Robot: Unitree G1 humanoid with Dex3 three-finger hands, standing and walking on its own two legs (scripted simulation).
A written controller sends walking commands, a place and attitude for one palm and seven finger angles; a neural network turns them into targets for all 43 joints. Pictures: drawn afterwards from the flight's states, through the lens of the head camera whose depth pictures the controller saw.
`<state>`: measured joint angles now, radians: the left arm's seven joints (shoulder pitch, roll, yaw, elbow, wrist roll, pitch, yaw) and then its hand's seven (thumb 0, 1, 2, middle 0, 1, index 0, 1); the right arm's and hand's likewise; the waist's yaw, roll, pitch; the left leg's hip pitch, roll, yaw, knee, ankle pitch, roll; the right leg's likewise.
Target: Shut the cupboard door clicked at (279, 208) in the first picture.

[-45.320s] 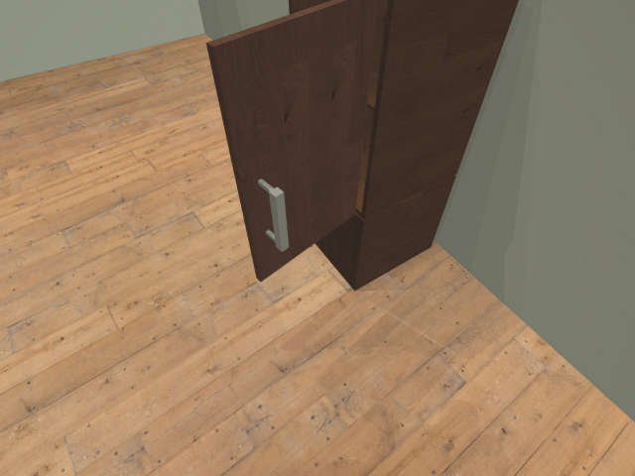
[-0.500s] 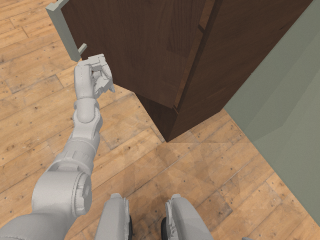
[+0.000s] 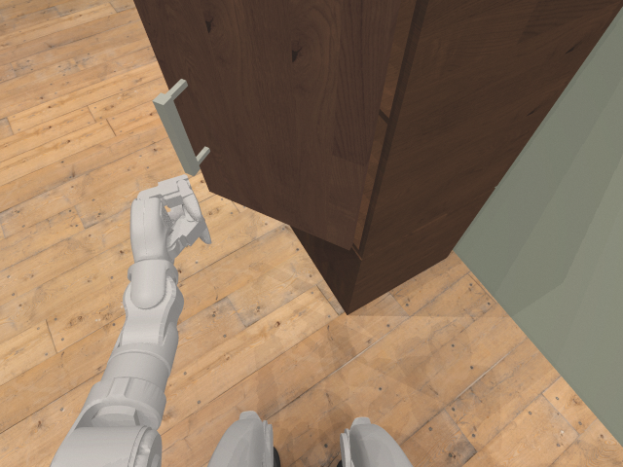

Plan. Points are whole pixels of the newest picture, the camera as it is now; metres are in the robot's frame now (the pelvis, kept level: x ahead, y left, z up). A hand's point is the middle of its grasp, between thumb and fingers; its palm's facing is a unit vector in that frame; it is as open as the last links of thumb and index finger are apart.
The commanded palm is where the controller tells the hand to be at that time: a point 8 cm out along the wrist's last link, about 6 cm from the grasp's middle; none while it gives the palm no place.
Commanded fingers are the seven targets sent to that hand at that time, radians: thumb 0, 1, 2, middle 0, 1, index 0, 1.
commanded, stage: draw the hand back to the body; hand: left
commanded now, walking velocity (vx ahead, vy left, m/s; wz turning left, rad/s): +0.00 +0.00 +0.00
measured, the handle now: (186, 130) +0.65 +0.20 -0.02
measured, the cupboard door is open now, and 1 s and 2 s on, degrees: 34 34 34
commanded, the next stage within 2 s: step back with the hand held close in 1.28 s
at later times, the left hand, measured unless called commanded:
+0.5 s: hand (58, 276) +0.30 +0.22 +0.15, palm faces +0.20 -0.95 -0.26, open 3.4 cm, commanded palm +0.25 +0.27 +0.17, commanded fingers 0.00 0.90 0.90 -0.72 -0.87 -0.72 -0.87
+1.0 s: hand out of the picture +0.21 +0.29 +0.26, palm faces +0.51 -0.74 -0.45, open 6.8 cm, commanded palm +0.16 +0.32 +0.26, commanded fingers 0.00 0.90 0.90 -0.20 -0.30 -0.20 -0.30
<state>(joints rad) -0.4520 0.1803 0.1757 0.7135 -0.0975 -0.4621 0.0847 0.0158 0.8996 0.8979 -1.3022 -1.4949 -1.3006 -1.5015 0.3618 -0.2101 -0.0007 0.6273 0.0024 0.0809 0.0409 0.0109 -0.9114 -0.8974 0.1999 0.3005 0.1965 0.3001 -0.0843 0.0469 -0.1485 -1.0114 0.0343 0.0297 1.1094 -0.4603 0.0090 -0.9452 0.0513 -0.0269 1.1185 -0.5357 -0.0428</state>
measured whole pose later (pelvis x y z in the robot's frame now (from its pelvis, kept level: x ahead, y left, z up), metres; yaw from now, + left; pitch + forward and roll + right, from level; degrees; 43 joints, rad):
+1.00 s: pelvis +0.04 +0.01 +0.09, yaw +2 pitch -3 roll +0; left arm 0.49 0.38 0.37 -0.38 -0.08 -0.07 0.11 0.01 0.89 0.90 -0.32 -0.42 -0.32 -0.43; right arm 0.21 -0.24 0.02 0.62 0.02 -0.06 -0.06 0.02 -0.91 -0.90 0.20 0.30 0.20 0.30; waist 0.07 0.09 -0.02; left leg -0.16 -0.02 0.02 0.44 -0.24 0.02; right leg -0.07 0.02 -0.02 0.41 -0.29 -0.02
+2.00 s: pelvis -0.02 +0.04 +0.08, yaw +1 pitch +1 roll -1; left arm 0.57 0.45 0.42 -0.45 -0.06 -0.18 0.13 0.01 0.89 0.90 -0.22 -0.30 -0.22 -0.30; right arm 0.20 -0.24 0.00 0.54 0.02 0.02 -0.09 0.02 -0.91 -0.90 0.20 0.30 0.20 0.30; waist 0.00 0.03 -0.03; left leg -0.35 -0.02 0.05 0.52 -0.19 0.06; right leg -0.27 0.01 0.00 0.49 -0.24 0.02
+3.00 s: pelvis -0.19 +0.06 +0.06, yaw +0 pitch -2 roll -5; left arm 0.51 0.45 0.43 -0.51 -0.06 -0.27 0.15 0.01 0.89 0.90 -0.22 -0.30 -0.21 -0.30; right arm 0.23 -0.20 0.01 0.63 -0.01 -0.08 -0.07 0.01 -0.91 -0.90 0.20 0.30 0.20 0.30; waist 0.02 0.00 -0.09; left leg -0.54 0.02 0.01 0.68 -0.30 -0.04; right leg -0.20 0.02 0.00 0.62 -0.41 0.00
